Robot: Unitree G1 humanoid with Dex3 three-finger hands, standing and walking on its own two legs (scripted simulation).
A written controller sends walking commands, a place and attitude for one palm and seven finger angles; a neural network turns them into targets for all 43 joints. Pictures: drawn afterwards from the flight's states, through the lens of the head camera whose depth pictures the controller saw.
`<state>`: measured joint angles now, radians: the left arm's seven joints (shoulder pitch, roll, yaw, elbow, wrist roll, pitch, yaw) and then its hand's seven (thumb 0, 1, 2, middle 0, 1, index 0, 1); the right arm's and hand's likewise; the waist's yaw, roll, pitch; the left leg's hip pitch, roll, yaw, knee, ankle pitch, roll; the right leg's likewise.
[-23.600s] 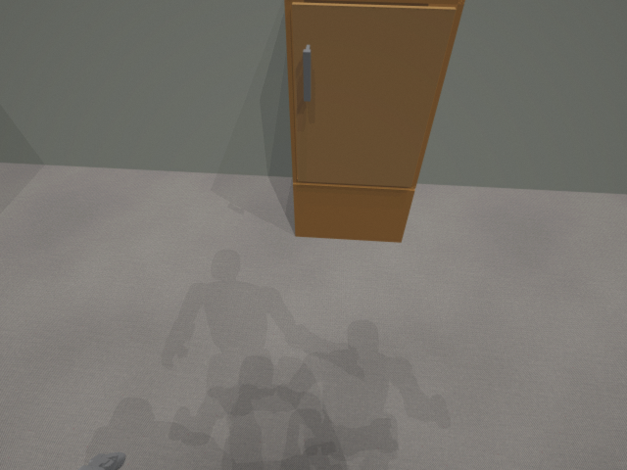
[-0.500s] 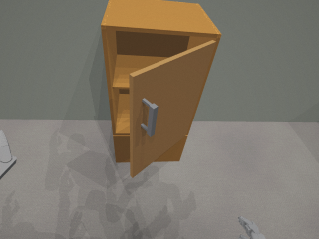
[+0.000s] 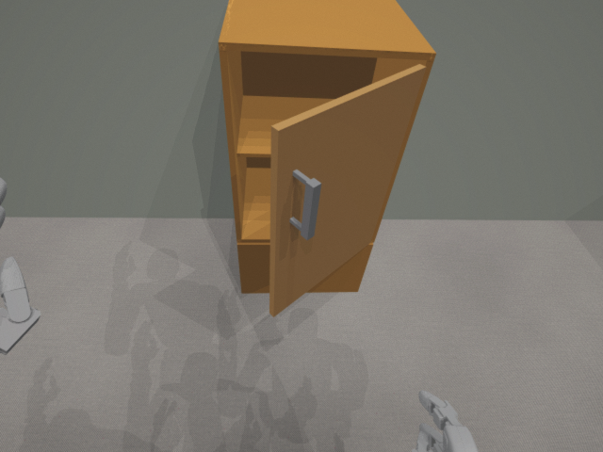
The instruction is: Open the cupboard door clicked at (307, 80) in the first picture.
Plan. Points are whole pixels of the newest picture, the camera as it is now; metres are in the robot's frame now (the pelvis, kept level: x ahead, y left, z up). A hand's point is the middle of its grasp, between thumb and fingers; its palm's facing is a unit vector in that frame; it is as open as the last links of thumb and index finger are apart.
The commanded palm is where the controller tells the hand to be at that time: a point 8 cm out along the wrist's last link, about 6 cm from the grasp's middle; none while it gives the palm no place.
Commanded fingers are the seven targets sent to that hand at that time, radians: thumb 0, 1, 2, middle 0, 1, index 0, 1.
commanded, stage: let the arm hang, fingers relaxed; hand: left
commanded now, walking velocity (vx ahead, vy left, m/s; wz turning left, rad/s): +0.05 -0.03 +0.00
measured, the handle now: (303, 205) +0.56 +0.01 -0.01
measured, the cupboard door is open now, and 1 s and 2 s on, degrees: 40 40 40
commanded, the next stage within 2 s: look to check the result in 1.20 s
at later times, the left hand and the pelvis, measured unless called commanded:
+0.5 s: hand out of the picture +0.00 +0.17 -0.18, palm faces +0.15 -0.97 -0.19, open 6.8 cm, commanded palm none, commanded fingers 0.00 0.90 0.90 -0.20 -0.30 -0.20 -0.30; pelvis +0.00 -0.02 +0.00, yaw +5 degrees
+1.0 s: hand out of the picture -0.02 +0.14 -0.17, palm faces +0.11 -0.98 -0.16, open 7.3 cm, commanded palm none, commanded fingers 0.00 0.90 0.90 -0.20 -0.30 -0.20 -0.30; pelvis +0.00 +0.00 +0.00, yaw +3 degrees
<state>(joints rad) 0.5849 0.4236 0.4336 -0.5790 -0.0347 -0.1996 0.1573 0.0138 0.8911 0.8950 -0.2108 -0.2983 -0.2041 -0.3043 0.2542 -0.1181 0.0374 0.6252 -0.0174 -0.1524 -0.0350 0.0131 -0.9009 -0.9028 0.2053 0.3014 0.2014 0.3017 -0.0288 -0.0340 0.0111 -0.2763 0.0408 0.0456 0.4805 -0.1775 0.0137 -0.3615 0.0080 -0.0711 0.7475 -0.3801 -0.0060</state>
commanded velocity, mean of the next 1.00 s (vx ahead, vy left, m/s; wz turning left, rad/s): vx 0.00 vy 0.00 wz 0.00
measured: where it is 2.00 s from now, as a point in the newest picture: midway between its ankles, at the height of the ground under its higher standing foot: outside the picture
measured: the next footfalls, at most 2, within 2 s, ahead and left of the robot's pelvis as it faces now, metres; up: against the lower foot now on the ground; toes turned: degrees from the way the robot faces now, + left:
right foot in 0.08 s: +0.06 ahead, -0.10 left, +0.00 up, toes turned -3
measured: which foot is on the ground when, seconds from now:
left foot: down 0.00-1.00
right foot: up 0.00-0.06, down 0.08-1.00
